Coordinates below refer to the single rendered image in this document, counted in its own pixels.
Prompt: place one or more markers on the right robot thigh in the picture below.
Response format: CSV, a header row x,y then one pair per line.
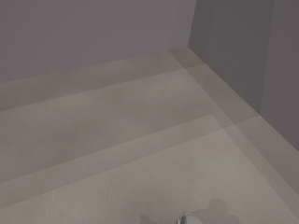
x,y
188,220

